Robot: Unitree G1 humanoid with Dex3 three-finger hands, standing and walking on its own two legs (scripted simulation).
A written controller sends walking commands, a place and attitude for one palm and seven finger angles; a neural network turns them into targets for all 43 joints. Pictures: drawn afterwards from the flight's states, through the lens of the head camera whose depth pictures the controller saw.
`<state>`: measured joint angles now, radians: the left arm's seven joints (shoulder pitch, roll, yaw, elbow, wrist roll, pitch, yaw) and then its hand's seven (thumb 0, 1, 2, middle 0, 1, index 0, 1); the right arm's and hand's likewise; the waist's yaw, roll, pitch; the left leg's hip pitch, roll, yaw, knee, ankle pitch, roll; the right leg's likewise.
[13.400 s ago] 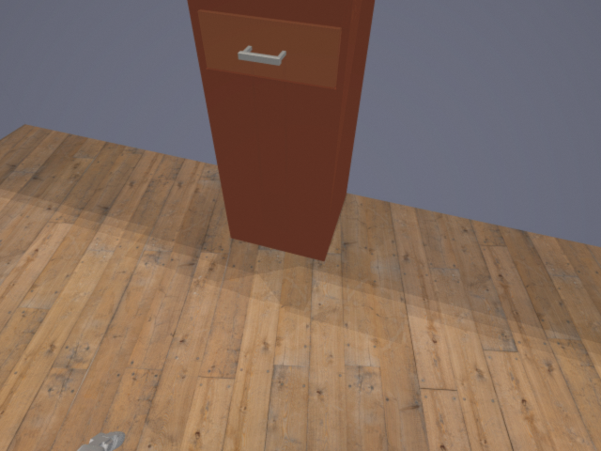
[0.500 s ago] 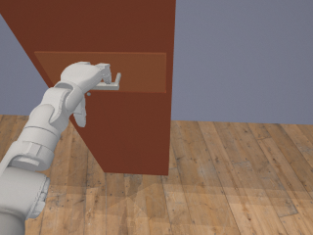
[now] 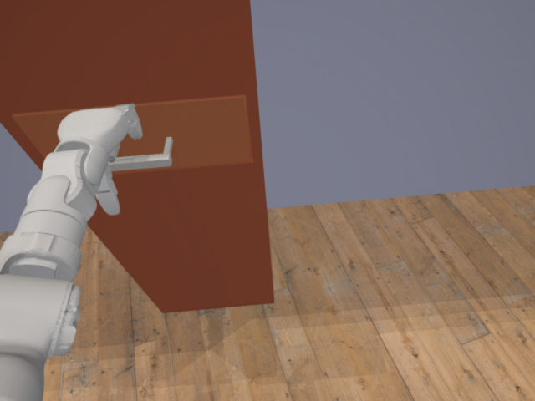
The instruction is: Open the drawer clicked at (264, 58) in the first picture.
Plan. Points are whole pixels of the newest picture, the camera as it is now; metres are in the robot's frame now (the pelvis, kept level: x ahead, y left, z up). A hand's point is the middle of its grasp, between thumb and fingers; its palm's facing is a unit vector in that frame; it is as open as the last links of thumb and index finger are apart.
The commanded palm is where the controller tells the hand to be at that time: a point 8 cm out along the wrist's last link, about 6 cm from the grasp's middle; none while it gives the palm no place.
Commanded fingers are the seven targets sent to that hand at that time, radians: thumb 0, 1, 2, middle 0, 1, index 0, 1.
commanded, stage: move the hooked fingers above the handle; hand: left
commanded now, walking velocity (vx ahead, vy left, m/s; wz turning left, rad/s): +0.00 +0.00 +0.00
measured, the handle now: (139, 153) +0.52 +0.23 +0.08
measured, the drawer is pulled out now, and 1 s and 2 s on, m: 0.00 0.00 0.00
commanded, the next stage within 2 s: none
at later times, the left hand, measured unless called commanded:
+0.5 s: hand (118, 137) +0.48 +0.23 +0.16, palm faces -0.01 -0.01 -1.00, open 13.5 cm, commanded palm +0.46 +0.23 +0.19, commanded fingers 0.00 -0.50 0.30 -0.30 -1.20 -0.30 -1.20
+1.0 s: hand (127, 141) +0.48 +0.22 +0.14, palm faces +0.04 -0.03 -1.00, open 13.4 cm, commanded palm +0.46 +0.24 +0.20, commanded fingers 0.00 -0.50 0.30 -0.30 -1.20 -0.30 -1.20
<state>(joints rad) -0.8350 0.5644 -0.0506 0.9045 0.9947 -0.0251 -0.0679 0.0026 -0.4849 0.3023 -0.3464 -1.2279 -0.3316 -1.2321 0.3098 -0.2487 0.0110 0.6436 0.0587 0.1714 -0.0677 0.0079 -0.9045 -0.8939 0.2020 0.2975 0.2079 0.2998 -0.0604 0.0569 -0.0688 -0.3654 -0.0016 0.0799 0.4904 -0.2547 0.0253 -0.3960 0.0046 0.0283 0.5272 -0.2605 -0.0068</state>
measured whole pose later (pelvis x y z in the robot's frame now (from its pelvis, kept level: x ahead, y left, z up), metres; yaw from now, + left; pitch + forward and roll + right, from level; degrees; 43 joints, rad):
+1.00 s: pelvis +0.01 +0.00 -0.01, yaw +2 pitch +10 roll +0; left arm -0.91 0.51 -0.10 0.89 0.99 -0.04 0.07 0.00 -0.49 0.30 -0.43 -1.26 -0.38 -1.28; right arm 0.30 -0.28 -0.03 0.71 0.04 0.14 -0.03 0.01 -0.91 -0.89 0.20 0.30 0.20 0.30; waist -0.05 0.05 -0.09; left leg -0.45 0.00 0.04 0.56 -0.29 0.02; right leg -0.45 0.00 -0.01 0.57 -0.29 -0.02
